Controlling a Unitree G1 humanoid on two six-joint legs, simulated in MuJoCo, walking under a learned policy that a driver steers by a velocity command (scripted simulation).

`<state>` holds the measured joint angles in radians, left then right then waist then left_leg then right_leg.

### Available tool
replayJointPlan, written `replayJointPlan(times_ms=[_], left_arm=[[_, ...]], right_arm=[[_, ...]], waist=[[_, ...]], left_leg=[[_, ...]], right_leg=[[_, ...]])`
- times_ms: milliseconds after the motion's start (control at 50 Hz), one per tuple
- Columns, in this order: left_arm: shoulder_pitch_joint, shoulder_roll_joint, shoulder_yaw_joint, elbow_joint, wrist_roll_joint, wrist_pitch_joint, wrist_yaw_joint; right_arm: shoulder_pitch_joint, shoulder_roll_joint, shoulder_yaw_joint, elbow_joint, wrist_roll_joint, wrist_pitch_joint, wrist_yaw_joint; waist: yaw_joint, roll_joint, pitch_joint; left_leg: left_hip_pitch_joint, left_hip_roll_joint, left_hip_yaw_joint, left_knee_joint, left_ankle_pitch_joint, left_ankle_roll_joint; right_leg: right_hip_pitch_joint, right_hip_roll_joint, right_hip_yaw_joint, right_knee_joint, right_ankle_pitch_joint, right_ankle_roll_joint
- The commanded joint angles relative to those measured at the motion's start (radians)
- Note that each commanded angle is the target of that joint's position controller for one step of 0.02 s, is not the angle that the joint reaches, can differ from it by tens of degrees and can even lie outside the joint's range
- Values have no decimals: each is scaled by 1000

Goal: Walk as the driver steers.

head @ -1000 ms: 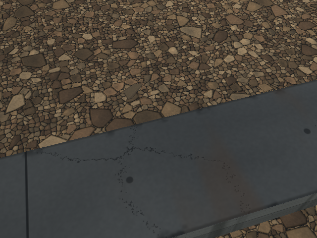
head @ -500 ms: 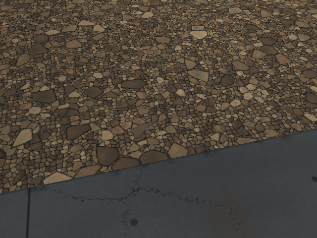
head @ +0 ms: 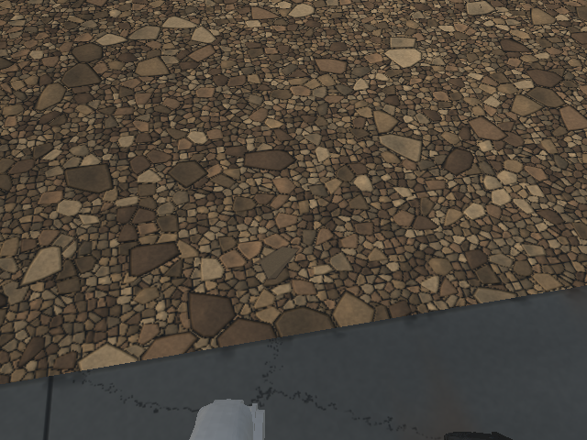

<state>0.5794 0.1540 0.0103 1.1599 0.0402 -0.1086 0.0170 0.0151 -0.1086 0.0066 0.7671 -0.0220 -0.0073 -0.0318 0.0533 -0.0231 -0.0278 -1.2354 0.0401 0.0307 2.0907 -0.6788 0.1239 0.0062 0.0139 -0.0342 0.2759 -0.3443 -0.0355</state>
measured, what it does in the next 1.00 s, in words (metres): climbs: left foot 0.18 m higher, then right foot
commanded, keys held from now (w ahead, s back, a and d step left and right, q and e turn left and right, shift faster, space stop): w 1.00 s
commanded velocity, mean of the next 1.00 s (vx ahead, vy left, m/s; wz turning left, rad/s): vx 0.49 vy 0.00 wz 0.00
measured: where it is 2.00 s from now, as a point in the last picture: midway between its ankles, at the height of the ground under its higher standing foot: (271, 256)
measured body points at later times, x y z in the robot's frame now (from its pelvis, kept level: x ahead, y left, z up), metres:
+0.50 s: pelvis +0.30 +0.09 +0.18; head +0.32 +0.11 +0.63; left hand +0.50 +0.28 +0.08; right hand +0.22 -0.13 +0.05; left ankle +0.23 +0.14 -0.56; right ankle +0.47 -0.05 -0.45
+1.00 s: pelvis +0.61 +0.08 +0.19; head +0.62 +0.07 +0.63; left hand +0.59 +0.33 +0.05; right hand +0.76 -0.16 +0.07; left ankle +0.70 +0.24 -0.49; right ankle +0.55 +0.02 -0.56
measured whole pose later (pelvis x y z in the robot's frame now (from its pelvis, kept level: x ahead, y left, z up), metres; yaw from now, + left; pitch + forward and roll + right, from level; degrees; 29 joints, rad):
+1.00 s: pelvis +0.61 +0.08 +0.19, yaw +1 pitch +1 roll -1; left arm 0.43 0.19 0.05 0.94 0.01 -0.11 -0.01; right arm 0.17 -0.22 -0.06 0.79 -0.04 -0.05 0.03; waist 0.03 0.04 0.01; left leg -0.66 0.11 -0.01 0.97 -0.14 0.03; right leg -0.04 0.11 -0.09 0.23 -0.21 -0.10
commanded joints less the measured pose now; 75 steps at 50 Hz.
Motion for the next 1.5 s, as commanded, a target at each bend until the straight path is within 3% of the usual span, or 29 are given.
replayJointPlan(times_ms=[20,60,80,120,140,160,180,220,260,280,320,360,440,560,680,720,740,760,800,840,1000,1120,1200,1220,1240,1260,1320,1360,1500], left_arm=[[29,91,-14,12,-33,2,11],[-100,123,-12,-71,-58,21,14],[-105,205,3,-101,-81,15,8],[-98,353,54,-116,-88,12,-5],[-81,323,61,-121,-82,8,-17],[-132,157,42,-192,-75,-5,-57],[-126,92,46,-227,-26,-13,-76],[-242,48,37,-326,-3,5,-69],[-279,-23,13,-375,1,34,-34],[-267,-43,4,-398,-8,48,-23],[-281,-65,-12,-439,-3,63,-5],[-343,15,-2,-465,-3,63,-5],[-484,74,24,-471,-17,57,-43],[-680,30,16,-496,-34,69,-68],[-500,114,56,-434,-19,59,-35],[-230,159,81,-348,0,39,-14],[-134,260,108,-349,37,31,-6],[-159,231,105,-346,3,37,-18],[-320,134,78,-362,-23,28,-26],[-312,85,58,-333,-21,9,-20],[-167,136,53,-273,-31,-15,-30],[-80,176,55,-240,-29,-7,-13],[-121,197,56,-229,-31,12,6],[-123,178,50,-256,-47,10,7],[29,49,23,-271,-94,18,10],[28,165,56,-246,-74,35,22],[-172,143,66,-291,-30,62,12],[-128,117,71,-284,-5,102,-7],[-255,109,69,-365,-2,157,-31]], right_arm=[[-362,25,61,-287,10,-17,6],[-140,45,67,-237,11,7,39],[-26,-8,45,-190,13,11,33],[273,-106,-10,-90,15,11,26],[388,-209,-51,-43,-6,4,27],[475,-358,-91,34,-8,4,16],[409,-386,-114,37,-1,16,6],[198,-212,-79,89,1,-8,22],[233,-11,-34,183,-26,-45,33],[251,17,-25,207,-33,-71,41],[246,-26,-37,252,-24,-105,56],[217,-79,-47,225,0,-114,59],[409,-135,-57,222,35,-129,24],[569,-152,-66,195,4,-110,6],[579,-212,-81,199,-3,-95,-17],[504,-219,-82,164,9,-89,-13],[572,-100,-57,106,39,-91,2],[574,-146,-69,109,41,-92,2],[372,-199,-85,54,24,-107,12],[364,-174,-82,53,2,-85,26],[107,-121,-55,-48,-13,-44,71],[-46,-145,-52,-108,3,-52,61],[248,-193,-78,-18,-27,-82,28],[398,-253,-92,17,-52,-96,16],[450,-346,-111,11,-70,-99,20],[448,-321,-114,2,-3,-83,29],[238,-163,-63,-15,5,-79,17],[240,-166,-61,-3,8,-80,6],[218,-209,-69,-11,-2,-63,-3]], waist=[[-10,-20,256],[-98,3,73],[-147,-29,-68],[-286,-152,-290],[-315,-137,-350],[-274,269,-355],[-221,274,-382],[-67,53,-11],[-8,20,69],[11,55,76],[71,84,74],[74,18,107],[-43,58,37],[-143,137,75],[-36,163,16],[95,133,-109],[61,-88,-257],[45,-91,-307],[-9,28,-29],[-65,43,41],[-43,-26,120],[-7,-42,105],[-152,-37,-30],[-192,7,-150],[-138,243,-341],[-149,145,-440],[-68,79,-73],[-22,97,-29],[-5,145,-19]], left_leg=[[-170,53,85,-259,-13,10],[563,25,146,-589,233,43],[786,-47,187,-611,295,47],[964,-140,157,-859,208,44],[1099,-74,-109,-993,55,79],[1222,206,-739,-1470,42,170],[1186,272,-1129,-1776,-64,143],[866,240,-863,-1691,-242,83],[664,190,-577,-1623,-3,51],[663,180,-478,-1620,142,42],[661,153,-338,-1673,254,10],[628,105,-177,-1781,352,-8],[942,83,-77,-1893,779,24],[1342,106,-65,-1951,966,1],[1467,162,-24,-1622,1610,-17],[1224,138,-16,-1278,1320,0],[818,7,21,-893,687,-38],[654,-114,-62,-678,184,-46],[591,-18,-120,-750,368,-36],[654,22,-103,-831,396,-47],[606,58,32,-1260,634,-105],[644,9,56,-1503,690,-61],[1001,-73,52,-1647,699,2],[1280,70,-55,-1595,965,32],[1612,450,-427,-1538,1452,197],[1575,445,-517,-1582,1534,245],[1195,302,-186,-1729,1281,112],[1039,263,-83,-1781,1243,78],[964,239,77,-1835,906,85]], right_leg=[[-203,-240,125,-322,32,-138],[-439,-206,-26,-379,658,-151],[-386,-223,-56,-227,1278,-159],[-95,-249,-47,230,1787,-126],[-165,-204,11,592,1597,-96],[-509,60,82,1026,329,-28],[-651,116,279,1377,158,-45],[-818,2,176,1446,250,-82],[-831,-19,162,1524,192,-110],[-860,-20,178,1558,144,-122],[-938,-13,219,1562,177,-138],[-862,-32,190,1228,264,-100],[-813,-61,-28,860,443,-46],[-793,-27,-102,430,389,-30],[-428,87,-127,211,190,-118],[-19,-17,-17,152,218,-174],[360,-348,410,214,241,-307],[345,-449,741,55,210,-395],[48,-345,457,-38,232,-314],[-106,-259,291,-85,357,-243],[-167,-125,59,-153,615,-157],[54,-196,59,-107,738,-133],[59,-160,49,300,1056,-78],[-130,-115,40,533,758,-60],[-450,55,-22,941,-140,-15],[-483,73,94,1080,-246,-15],[-548,-38,90,980,-86,6],[-456,-39,64,945,-51,23],[-494,-70,18,749,107,39]])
